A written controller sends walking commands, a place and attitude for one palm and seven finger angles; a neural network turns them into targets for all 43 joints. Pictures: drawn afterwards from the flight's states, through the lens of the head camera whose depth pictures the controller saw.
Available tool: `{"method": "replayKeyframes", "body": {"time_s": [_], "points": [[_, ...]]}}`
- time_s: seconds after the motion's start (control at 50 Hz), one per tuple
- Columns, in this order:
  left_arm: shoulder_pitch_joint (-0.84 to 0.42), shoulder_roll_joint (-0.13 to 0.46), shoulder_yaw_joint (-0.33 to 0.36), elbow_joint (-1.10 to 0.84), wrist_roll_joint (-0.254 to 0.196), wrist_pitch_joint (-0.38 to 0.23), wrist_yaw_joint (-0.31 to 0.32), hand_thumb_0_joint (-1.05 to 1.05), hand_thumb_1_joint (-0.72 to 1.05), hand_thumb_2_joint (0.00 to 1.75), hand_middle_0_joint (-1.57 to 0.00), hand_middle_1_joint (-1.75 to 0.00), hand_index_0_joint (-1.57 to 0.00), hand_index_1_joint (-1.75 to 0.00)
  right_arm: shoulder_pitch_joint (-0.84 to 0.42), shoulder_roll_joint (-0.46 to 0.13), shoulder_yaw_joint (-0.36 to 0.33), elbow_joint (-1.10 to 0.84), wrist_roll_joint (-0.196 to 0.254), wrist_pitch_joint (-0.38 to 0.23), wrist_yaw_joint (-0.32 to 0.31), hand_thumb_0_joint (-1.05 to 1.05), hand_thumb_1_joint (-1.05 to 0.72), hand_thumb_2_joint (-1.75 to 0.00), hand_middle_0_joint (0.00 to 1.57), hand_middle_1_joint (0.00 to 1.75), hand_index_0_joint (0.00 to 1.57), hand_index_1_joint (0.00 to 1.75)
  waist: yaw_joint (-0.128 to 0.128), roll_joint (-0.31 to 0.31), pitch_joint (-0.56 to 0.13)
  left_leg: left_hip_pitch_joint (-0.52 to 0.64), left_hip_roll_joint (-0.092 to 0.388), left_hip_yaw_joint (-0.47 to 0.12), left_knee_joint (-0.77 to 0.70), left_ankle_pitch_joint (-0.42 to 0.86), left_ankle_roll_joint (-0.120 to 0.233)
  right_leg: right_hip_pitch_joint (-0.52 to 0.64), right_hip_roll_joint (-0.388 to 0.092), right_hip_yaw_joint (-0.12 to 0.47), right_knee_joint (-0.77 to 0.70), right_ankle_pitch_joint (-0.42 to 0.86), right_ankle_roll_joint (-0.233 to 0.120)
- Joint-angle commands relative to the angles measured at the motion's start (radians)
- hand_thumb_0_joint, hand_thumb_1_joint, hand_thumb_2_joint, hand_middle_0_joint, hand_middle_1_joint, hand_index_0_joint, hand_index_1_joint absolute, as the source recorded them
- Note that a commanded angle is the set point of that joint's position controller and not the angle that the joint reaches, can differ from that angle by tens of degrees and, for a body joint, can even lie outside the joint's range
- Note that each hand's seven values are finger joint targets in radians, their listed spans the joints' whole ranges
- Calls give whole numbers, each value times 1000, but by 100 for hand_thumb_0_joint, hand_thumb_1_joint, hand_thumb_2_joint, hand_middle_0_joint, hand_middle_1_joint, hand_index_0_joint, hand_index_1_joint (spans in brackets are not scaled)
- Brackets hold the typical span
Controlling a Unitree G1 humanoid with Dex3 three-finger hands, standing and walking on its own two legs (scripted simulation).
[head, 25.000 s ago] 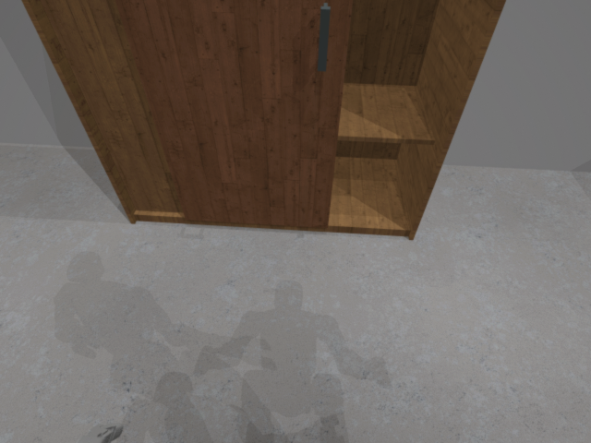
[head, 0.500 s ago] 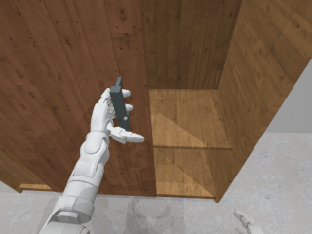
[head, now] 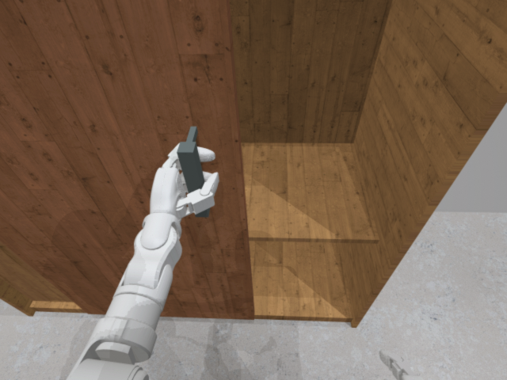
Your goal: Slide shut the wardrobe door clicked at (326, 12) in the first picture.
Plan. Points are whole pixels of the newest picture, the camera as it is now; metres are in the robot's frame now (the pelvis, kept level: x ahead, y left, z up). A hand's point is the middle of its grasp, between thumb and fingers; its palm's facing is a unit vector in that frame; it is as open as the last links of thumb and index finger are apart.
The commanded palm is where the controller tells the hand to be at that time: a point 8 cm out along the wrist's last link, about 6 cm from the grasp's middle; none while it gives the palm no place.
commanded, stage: grip the handle and tug to test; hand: left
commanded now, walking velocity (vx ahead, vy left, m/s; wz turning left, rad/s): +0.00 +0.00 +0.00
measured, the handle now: (198, 173) +0.43 +0.11 +0.10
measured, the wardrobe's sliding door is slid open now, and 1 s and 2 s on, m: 0.37 0.37 0.31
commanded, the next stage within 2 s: tug the door sideways, standing still in 0.78 s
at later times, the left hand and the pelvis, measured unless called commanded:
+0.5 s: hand (206, 191) +0.38 +0.09 +0.11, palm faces +0.00 -1.00 -0.01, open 5.6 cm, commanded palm +0.34 +0.14 +0.11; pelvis +0.01 +0.00 +0.00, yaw +0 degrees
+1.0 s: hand (206, 193) +0.37 +0.09 +0.11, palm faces -0.01 -1.00 -0.02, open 5.9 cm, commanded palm +0.35 +0.13 +0.11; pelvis +0.05 +0.00 +0.00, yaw -1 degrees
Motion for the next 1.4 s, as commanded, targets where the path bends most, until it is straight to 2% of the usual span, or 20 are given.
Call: {"method": "replayKeyframes", "body": {"time_s": [0.0,0.14,0.18,0.24,0.34,0.42,0.48,0.52,0.6,0.62,0.78,0.84,0.9,0.96,1.06,1.1,1.2,1.24,1.3,1.38], "points": [[-397,39,-39,-258,11,-79,0,0,90,90,-45,-140,-45,-140,-69,-106,-43,-133,-1,-48,-5,0,-90,-90,20,30,20,30,-16,-93,-245,99,15,-58,-37,298,0,79,5,21,-45,314,2],[-368,68,-16,-288,17,-70,1,0,90,90,-45,-140,-45,-140,-73,-103,-42,-139,-6,-41,-8,0,-90,-90,20,30,20,30,-1,-72,-293,117,10,-52,-34,333,0,116,1,27,-36,361,0],[-370,80,-11,-267,17,-63,-4,0,90,90,-45,-140,-45,-140,-74,-106,-43,-137,-3,-37,-11,0,-90,-90,20,30,20,30,-5,-113,-275,100,11,-53,-35,318,2,118,1,26,-42,352,2],[-387,74,-13,-286,10,-62,-9,0,90,90,-45,-140,-45,-140,-82,-101,-38,-142,-3,-36,-14,0,-90,-90,20,30,20,30,-6,-71,-267,106,7,-50,-37,307,2,112,1,28,-45,346,1],[-359,85,2,-298,3,-57,-16,0,90,90,-45,-140,-45,-140,-88,-100,-36,-152,-3,-37,-12,0,-90,-90,20,30,20,30,1,-88,-269,103,6,-49,-36,319,2,130,1,30,-45,371,1],[-282,75,-3,-329,2,-53,-23,0,90,90,-45,-140,-45,-140,-96,-95,-36,-167,-2,-34,-10,0,-90,-90,20,30,20,30,19,-52,-282,112,5,-48,-38,340,-1,146,0,28,-41,384,-3],[-199,100,24,-350,-1,-48,-26,0,90,90,-45,-140,-45,-140,-96,-101,-40,-180,-5,-34,-5,0,-90,-90,20,30,20,30,35,-108,-296,105,8,-45,-38,384,1,189,-1,28,-38,443,-1],[-139,107,34,-422,-6,-51,-32,0,90,90,-45,-140,-45,-140,-106,-96,-41,-197,-6,-34,0,0,-90,-90,20,30,20,30,51,-95,-330,118,6,-38,-40,425,0,228,-4,31,-28,501,-2],[-55,86,11,-483,-9,-36,-42,0,90,90,-45,-140,-45,-140,-120,-90,-38,-216,-4,-29,8,0,-90,-90,20,30,20,30,53,-60,-290,123,9,-33,-42,453,-1,227,-6,31,-34,532,-2],[-9,105,36,-490,-12,-29,-41,0,90,90,-45,-140,-45,-140,-118,-91,-40,-219,-5,-27,9,0,-90,-90,20,30,20,30,60,-91,-290,118,11,-33,-42,466,-1,240,-4,28,-32,551,-1],[218,107,32,-679,-8,21,-44,0,90,90,-45,-140,-45,-140,-130,-86,-44,-261,-10,-5,22,0,-90,-90,20,30,20,30,75,-65,-319,137,9,-18,-25,594,-1,309,-17,34,-17,755,3],[238,74,-7,-743,-4,43,-45,0,90,90,-45,-140,-45,-140,-132,-80,-43,-270,-10,4,24,0,-90,-90,20,30,20,30,62,-62,-310,147,10,-19,-22,609,0,293,-14,29,-13,762,5],[95,52,-53,-763,8,60,-26,0,90,90,-45,-140,-45,-140,-132,-84,-45,-254,-11,8,21,0,-90,-90,20,30,20,30,24,-35,-268,175,17,-35,-13,590,-1,213,-4,22,-24,659,3],[-50,16,-97,-699,17,81,-4,0,90,90,-45,-140,-45,-140,-118,-90,-48,-219,-14,15,11,0,-90,-90,20,30,20,30,-22,-89,-228,179,19,-49,7,553,1,144,1,18,-26,606,8],[-43,-62,-186,-722,33,103,6,0,90,90,-45,-140,-45,-140,-94,-79,-53,-214,-24,26,12,0,-90,-90,20,30,20,30,-19,-85,-354,224,15,-59,54,733,1,188,-15,11,23,777,14],[-93,-78,-223,-733,41,100,5,0,90,90,-45,-140,-45,-140,-100,-77,-50,-212,-24,28,16,0,-90,-90,20,30,20,30,-25,-72,-365,241,15,-73,55,723,2,163,-15,5,26,719,9],[-169,-148,-309,-665,50,56,13,0,90,90,-45,-140,-45,-140,-139,-66,-41,-204,-21,20,22,0,-90,-90,20,30,20,30,-41,-74,-263,208,17,-99,29,504,-2,58,-4,-7,1,444,-2],[-173,-182,-340,-636,54,46,13,0,90,90,-45,-140,-45,-140,-129,-63,-41,-200,-22,16,25,0,-90,-90,20,30,20,30,-44,-73,-259,212,21,-105,44,570,0,50,-3,-8,15,475,-3],[-200,-196,-363,-648,58,60,6,0,90,90,-45,-140,-45,-140,-107,-65,-44,-202,-25,21,34,0,-90,-90,20,30,20,30,-36,-55,-348,254,31,-122,80,766,0,61,-8,-11,53,572,1],[-268,-249,-415,-574,67,45,22,0,90,90,-45,-140,-45,-140,-123,-61,-43,-194,-22,15,41,0,-90,-90,20,30,20,30,-51,-103,-291,202,31,-134,66,593,-4,14,-1,-18,44,425,-3]]}}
